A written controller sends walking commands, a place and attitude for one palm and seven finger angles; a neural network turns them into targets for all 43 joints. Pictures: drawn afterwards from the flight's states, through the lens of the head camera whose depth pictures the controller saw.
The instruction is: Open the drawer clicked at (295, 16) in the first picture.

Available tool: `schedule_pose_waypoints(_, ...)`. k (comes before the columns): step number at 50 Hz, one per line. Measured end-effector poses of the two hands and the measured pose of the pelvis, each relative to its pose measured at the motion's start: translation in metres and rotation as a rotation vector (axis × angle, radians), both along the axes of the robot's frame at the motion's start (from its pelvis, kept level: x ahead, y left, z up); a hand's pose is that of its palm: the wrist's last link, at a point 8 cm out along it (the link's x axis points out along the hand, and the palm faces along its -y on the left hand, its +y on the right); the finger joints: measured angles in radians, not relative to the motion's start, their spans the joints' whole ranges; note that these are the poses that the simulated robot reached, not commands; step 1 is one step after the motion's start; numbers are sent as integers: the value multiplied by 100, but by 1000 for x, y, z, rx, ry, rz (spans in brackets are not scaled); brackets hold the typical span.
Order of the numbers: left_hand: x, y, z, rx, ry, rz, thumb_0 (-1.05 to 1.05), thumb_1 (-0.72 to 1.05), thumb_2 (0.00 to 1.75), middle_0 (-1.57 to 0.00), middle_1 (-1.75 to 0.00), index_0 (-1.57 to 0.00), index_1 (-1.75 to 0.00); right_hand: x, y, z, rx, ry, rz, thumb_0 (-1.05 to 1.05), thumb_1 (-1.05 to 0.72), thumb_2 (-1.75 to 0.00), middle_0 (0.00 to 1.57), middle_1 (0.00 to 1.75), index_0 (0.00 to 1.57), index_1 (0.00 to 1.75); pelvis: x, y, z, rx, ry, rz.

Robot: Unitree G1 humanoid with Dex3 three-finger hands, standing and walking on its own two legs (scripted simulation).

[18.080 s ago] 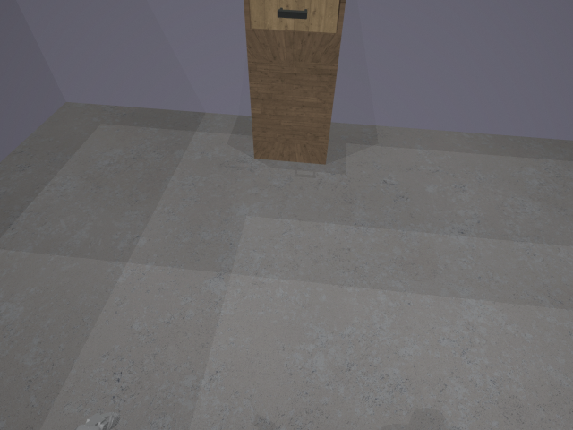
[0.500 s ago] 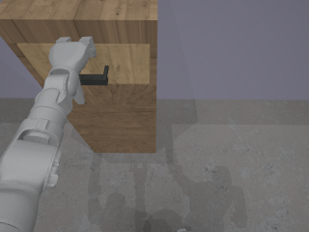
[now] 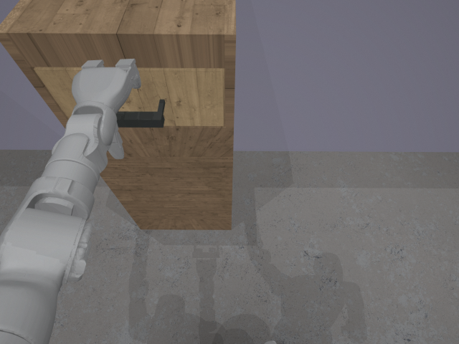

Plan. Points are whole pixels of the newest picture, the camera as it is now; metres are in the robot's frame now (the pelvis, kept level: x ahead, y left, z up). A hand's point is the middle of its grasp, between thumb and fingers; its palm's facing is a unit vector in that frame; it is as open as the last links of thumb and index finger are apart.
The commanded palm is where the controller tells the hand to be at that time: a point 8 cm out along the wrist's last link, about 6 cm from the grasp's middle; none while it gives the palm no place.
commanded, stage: re-aim the fingers above the handle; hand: left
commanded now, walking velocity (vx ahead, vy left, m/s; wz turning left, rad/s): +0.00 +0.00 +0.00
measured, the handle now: (136, 111) +0.57 +0.16 +0.03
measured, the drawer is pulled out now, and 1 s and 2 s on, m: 0.00 0.00 0.00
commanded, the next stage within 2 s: lower the fingers behind the handle in 1.08 s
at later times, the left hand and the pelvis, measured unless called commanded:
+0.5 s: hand (92, 117) +0.49 +0.21 +0.11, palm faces +0.06 +0.05 -1.00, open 13.8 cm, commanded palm +0.46 +0.18 +0.15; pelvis -0.01 +0.00 +0.00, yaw +1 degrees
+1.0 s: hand (77, 125) +0.48 +0.24 +0.09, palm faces -0.06 +0.08 -1.00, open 13.8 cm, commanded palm +0.46 +0.17 +0.15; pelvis +0.00 +0.00 +0.00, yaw +0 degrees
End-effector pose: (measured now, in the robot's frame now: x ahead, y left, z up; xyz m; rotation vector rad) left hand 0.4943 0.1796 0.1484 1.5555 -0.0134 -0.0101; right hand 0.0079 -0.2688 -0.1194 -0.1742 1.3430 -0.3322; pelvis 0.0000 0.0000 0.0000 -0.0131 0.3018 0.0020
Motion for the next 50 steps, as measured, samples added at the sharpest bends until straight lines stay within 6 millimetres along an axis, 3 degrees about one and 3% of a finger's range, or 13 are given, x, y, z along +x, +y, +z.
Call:
schedule_pose_waypoints(4, 1, 5, 3, 5, 32, 36, 0, -49, 30, -32, -120, -32, -120, -6, 3, 1, 8, 7, -15, 0, -91, -90, 21, 30, 21, 30, 1, 1, 1, -1, -2, -6)
schedule_pose_waypoints(8, -12, -4, -6, -12, 92, -17, 0, -49, 30, -31, -120, -32, -120, -8, 5, 3, 18, 8, -21, 0, -91, -90, 21, 30, 21, 30, 4, 4, 4, -1, -22, -14)
schedule_pose_waypoints(15, -43, -21, -28, -65, 80, -164, 0, -49, 30, -32, -120, -32, -120, 14, 7, 5, 10, -48, 5, 0, -91, -90, 21, 30, 21, 30, 2, 6, 5, 1, -59, -12)
schedule_pose_waypoints(21, -37, 7, -4, 3, -92, -49, 0, -49, 30, -32, -120, -33, -120, 37, 9, 0, 14, -107, 52, 0, -91, -90, 21, 30, 21, 30, -6, 4, 1, 3, -47, 1)
schedule_pose_waypoints(26, -30, 27, 11, 67, -35, 123, 0, -49, 30, -32, -120, -32, -120, 44, 10, -3, 43, -109, 69, 0, -91, -90, 21, 30, 21, 30, -7, 3, 3, 3, -41, 13)
schedule_pose_waypoints(29, -31, 15, 7, 50, 75, 108, 0, -49, 30, -31, -120, -32, -120, 44, 9, -1, 44, -98, 70, 0, -91, -90, 21, 30, 21, 30, -4, 3, 5, 4, -54, 20)
schedule_pose_waypoints(33, -36, -28, -11, -23, 183, -81, 0, -49, 30, -31, -120, -32, -120, 43, 4, 5, 13, -101, 66, 0, -91, -90, 21, 30, 21, 30, -2, 2, 6, 5, -74, 23)
schedule_pose_waypoints(36, -40, -57, -19, -87, 155, -233, 0, -49, 30, -31, -120, -32, -120, 41, -1, 8, -17, -117, 50, 0, -91, -90, 21, 30, 21, 30, -3, 1, 4, 6, -74, 9)
schedule_pose_waypoints(38, -38, -63, -19, -113, 77, -273, 0, -49, 30, -32, -120, -32, -120, 38, -3, 8, -33, -125, 38, 0, -91, -90, 21, 30, 21, 30, -4, 1, 2, 8, -62, -2)
schedule_pose_waypoints(41, -29, -50, -10, -77, -80, -217, 0, -49, 30, -32, -120, -33, -120, 32, -3, 2, -32, -119, 25, 0, -91, -90, 21, 30, 21, 30, -7, 0, -1, 10, -38, -15)
schedule_pose_waypoints(44, -22, -17, 2, 9, -178, -54, 1, -49, 30, -32, -120, -33, -120, 26, 0, -7, 1, -84, 28, 0, -91, -90, 20, 30, 20, 30, -8, -1, -2, 13, -17, -24)
schedule_pose_waypoints(48, -22, 36, 5, 109, -62, 231, 0, -48, 30, -31, -120, -32, -120, 21, 7, -14, 58, -32, 18, 0, -91, -90, 20, 30, 20, 30, -4, -3, 1, 13, -14, -20)
schedule_pose_waypoints(50, -28, 49, 1, 101, 55, 305, 0, -48, 30, -31, -120, -32, -120, 21, 8, -12, 71, -16, 14, 0, -91, -90, 21, 30, 21, 30, -1, -4, 5, 10, -27, -9)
